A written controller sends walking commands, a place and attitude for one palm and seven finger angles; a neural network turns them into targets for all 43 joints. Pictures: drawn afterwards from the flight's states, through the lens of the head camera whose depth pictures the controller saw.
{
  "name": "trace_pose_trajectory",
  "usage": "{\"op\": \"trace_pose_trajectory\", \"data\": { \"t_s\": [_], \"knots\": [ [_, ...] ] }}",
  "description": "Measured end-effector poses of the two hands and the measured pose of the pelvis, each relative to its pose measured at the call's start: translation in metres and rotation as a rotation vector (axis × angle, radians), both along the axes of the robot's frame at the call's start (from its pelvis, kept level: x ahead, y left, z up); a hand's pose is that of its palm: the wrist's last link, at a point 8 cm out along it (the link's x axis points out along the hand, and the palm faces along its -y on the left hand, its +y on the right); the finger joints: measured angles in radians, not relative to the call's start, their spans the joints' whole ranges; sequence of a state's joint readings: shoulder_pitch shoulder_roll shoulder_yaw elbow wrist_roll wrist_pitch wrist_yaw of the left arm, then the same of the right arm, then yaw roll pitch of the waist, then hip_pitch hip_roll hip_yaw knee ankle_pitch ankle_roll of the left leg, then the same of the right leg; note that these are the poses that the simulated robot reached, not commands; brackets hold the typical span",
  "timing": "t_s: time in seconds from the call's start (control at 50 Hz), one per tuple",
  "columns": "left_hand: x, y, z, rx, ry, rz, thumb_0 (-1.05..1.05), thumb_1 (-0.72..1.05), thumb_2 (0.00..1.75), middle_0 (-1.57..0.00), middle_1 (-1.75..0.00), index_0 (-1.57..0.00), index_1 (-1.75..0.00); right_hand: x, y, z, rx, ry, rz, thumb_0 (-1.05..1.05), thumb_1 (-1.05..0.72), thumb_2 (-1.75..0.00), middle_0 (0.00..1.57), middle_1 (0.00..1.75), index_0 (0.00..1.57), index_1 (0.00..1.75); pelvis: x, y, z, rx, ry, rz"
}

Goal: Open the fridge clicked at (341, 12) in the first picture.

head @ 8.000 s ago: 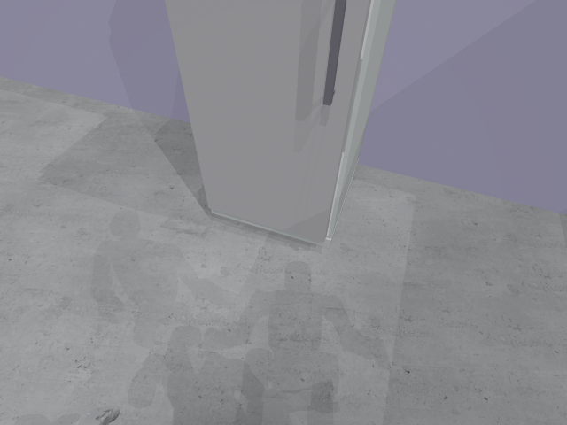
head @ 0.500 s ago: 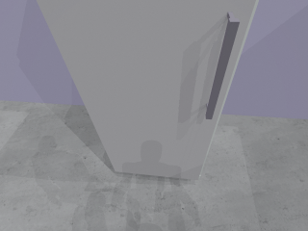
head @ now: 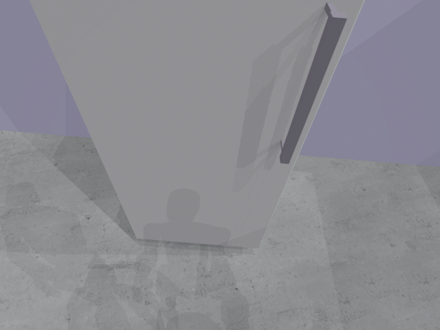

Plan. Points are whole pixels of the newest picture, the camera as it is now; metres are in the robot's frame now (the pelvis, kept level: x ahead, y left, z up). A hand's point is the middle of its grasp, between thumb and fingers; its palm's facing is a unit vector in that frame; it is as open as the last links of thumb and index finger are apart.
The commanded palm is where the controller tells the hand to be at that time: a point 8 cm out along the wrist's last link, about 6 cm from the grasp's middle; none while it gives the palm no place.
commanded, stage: come to a stop and stand still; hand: right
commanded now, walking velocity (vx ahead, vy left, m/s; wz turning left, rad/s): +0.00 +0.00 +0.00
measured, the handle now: (303, 98) +0.51 -0.12 +0.16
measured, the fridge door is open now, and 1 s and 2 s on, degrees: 0 0 0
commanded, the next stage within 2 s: look again from close up in 1.08 s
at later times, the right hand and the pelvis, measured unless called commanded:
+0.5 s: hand out of the picture +0.06 -0.27 -0.15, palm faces -0.02 +0.95 -0.32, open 7.4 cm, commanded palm none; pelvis -0.04 -0.03 +0.00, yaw +1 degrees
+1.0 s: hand out of the picture -0.08 -0.23 -0.16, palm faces -0.03 +0.96 -0.26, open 7.4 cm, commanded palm none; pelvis -0.08 -0.01 +0.01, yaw +1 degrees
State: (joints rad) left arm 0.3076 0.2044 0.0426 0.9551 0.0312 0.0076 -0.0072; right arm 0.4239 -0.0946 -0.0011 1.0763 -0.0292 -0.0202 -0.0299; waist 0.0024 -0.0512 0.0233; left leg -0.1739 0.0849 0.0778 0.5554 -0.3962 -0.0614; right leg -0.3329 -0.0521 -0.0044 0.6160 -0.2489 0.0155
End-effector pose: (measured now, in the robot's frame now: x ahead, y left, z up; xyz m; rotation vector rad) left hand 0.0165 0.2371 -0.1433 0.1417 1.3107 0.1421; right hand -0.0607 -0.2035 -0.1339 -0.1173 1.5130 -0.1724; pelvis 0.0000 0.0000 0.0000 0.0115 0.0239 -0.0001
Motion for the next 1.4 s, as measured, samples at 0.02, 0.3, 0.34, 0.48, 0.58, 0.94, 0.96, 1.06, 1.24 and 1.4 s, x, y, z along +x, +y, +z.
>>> {"op": "trace_pose_trajectory", "data": {
  "t_s": [0.02, 0.3, 0.34, 0.48, 0.58, 0.94, 0.96, 1.06, 1.24, 1.4],
  "knots": [
    [0.013, -0.004, -0.001, 0.013, -0.031, -0.012, 0.00, 0.91, 0.90, -0.20, -0.30, -0.20, -0.30, 0.004, -0.008, -0.006, -0.006, -0.002, -0.002, 0.01, -0.90, -0.90, 0.20, 0.30, 0.20, 0.30, 0.002, -0.004, -0.004, 0.002, 0.003, -0.008],
    [0.096, -0.030, 0.031, 0.064, -0.320, -0.047, 0.00, 0.91, 0.89, -0.21, -0.30, -0.20, -0.30, 0.115, -0.091, 0.005, -0.123, -0.356, 0.097, 0.01, -0.91, -0.90, 0.20, 0.30, 0.20, 0.30, -0.008, -0.030, -0.005, 0.004, -0.046, 0.026],
    [0.090, -0.027, 0.034, 0.075, -0.324, -0.048, 0.00, 0.91, 0.89, -0.21, -0.30, -0.20, -0.30, 0.122, -0.097, 0.010, -0.132, -0.392, 0.116, 0.01, -0.91, -0.90, 0.20, 0.30, 0.20, 0.30, -0.015, -0.032, -0.005, 0.001, -0.051, 0.028],
    [0.041, -0.010, 0.036, 0.107, -0.267, -0.036, 0.00, 0.90, 0.90, -0.21, -0.30, -0.20, -0.30, 0.116, -0.107, 0.022, -0.142, -0.422, 0.163, 0.00, -0.91, -0.90, 0.20, 0.30, 0.20, 0.30, -0.040, -0.035, 0.000, 0.003, -0.070, 0.027],
    [-0.006, 0.002, 0.033, 0.117, -0.178, -0.013, 0.00, 0.90, 0.90, -0.21, -0.30, -0.20, -0.30, 0.085, -0.105, 0.021, -0.134, -0.365, 0.171, 0.01, -0.91, -0.90, 0.20, 0.30, 0.20, 0.30, -0.055, -0.032, 0.003, 0.001, -0.071, 0.025],
    [-0.100, 0.015, 0.018, 0.092, 0.039, 0.049, 0.01, 0.91, 0.90, -0.20, -0.30, -0.20, -0.30, -0.022, -0.074, 0.005, -0.085, -0.120, 0.108, 0.01, -0.90, -0.90, 0.20, 0.30, 0.20, 0.30, -0.078, -0.015, 0.006, 0.004, -0.078, 0.023],
    [-0.100, 0.014, 0.018, 0.088, 0.037, 0.048, 0.01, 0.91, 0.90, -0.20, -0.30, -0.20, -0.30, -0.023, -0.072, 0.005, -0.083, -0.120, 0.106, 0.01, -0.90, -0.90, 0.20, 0.30, 0.20, 0.30, -0.079, -0.015, 0.006, 0.004, -0.079, 0.022],
    [-0.092, 0.009, 0.016, 0.071, 0.013, 0.044, 0.00, 0.91, 0.90, -0.20, -0.30, -0.20, -0.30, -0.021, -0.064, 0.003, -0.075, -0.137, 0.100, 0.01, -0.90, -0.90, 0.20, 0.30, 0.20, 0.30, -0.081, -0.012, 0.006, 0.005, -0.083, 0.022],
    [-0.075, -0.003, 0.014, 0.040, -0.021, 0.034, 0.00, 0.91, 0.90, -0.20, -0.30, -0.20, -0.30, -0.007, -0.055, 0.002, -0.059, -0.176, 0.098, 0.01, -0.91, -0.90, 0.20, 0.30, 0.20, 0.30, -0.080, -0.011, 0.007, 0.005, -0.076, 0.020],
    [-0.070, -0.007, 0.014, 0.030, -0.012, 0.033, 0.00, 0.91, 0.90, -0.20, -0.30, -0.20, -0.30, -0.003, -0.052, 0.002, -0.054, -0.172, 0.094, 0.01, -0.91, -0.90, 0.20, 0.30, 0.20, 0.30, -0.076, -0.011, 0.008, 0.004, -0.071, 0.019]
  ]
}}
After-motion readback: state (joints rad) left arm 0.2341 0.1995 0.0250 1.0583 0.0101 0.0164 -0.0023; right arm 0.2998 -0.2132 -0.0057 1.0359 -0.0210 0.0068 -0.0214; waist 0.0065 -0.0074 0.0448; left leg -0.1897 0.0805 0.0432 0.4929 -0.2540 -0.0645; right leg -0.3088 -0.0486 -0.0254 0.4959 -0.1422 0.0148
